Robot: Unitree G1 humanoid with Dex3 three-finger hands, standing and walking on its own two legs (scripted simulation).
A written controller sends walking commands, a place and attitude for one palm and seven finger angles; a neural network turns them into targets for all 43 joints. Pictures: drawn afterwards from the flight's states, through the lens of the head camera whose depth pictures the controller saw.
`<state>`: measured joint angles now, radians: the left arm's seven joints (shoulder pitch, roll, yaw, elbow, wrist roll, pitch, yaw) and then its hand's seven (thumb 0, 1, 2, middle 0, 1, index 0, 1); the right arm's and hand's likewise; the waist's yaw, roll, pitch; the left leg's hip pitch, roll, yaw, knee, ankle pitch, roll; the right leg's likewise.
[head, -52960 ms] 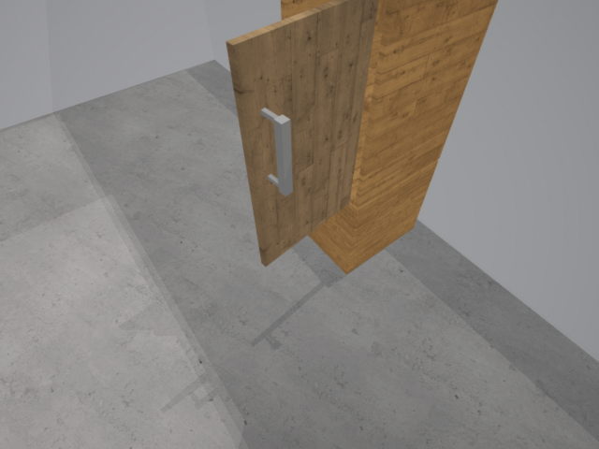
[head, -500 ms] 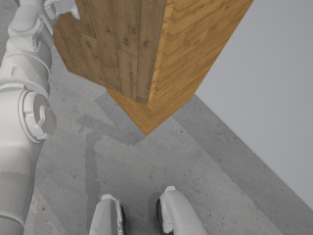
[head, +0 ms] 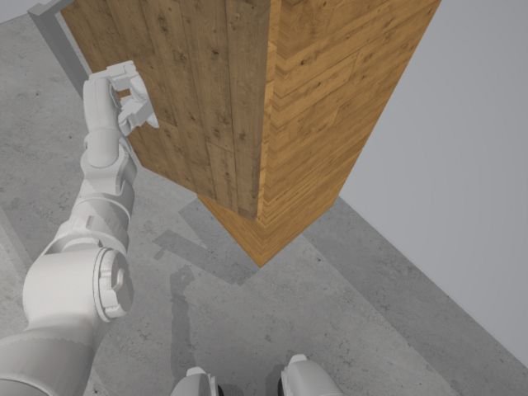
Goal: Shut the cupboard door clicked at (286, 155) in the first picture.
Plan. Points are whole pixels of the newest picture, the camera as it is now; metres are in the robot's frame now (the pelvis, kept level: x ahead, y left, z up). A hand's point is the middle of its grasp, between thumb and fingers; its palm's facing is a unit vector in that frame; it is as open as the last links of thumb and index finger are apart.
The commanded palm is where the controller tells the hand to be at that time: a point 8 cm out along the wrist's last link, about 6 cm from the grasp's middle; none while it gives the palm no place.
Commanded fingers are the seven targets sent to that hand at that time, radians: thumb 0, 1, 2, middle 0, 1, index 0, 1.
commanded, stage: pull the fist back off the door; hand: left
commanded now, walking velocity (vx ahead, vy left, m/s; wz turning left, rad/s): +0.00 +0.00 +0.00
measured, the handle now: (80, 57) +0.64 +0.21 +0.09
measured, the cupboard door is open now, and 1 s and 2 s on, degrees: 21 21 21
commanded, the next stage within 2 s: draw the hand back to the body in 0.26 s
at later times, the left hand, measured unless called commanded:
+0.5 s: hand (144, 132) +0.46 +0.11 +0.11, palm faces +0.07 -1.00 -0.01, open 3.1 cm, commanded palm +0.41 +0.17 +0.11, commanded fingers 0.00 0.90 0.90 -1.30 -1.50 -1.30 -1.50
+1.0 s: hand (48, 230) +0.31 +0.17 +0.16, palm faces +0.12 -0.98 -0.17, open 3.0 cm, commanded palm +0.27 +0.23 +0.17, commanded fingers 0.00 0.90 0.90 -0.97 -1.14 -0.97 -1.14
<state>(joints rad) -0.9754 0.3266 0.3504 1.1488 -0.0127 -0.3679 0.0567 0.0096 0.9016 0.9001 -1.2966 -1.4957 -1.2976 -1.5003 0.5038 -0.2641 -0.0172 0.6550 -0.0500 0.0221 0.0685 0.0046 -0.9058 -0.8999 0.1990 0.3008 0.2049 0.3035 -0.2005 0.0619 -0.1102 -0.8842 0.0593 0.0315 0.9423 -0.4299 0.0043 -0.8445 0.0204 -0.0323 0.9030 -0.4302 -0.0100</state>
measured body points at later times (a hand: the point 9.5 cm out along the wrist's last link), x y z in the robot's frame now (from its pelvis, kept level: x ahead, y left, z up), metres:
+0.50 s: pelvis +0.00 -0.01 +0.01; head +0.07 -0.02 +0.45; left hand +0.45 +0.16 +0.11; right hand +0.08 -0.26 -0.12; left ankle +0.00 +0.12 -0.68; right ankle -0.01 -0.12 -0.68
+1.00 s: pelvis -0.01 +0.00 +0.05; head -0.01 -0.03 +0.50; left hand +0.30 +0.23 +0.17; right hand +0.16 -0.25 -0.05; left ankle +0.00 +0.12 -0.68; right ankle -0.01 -0.12 -0.68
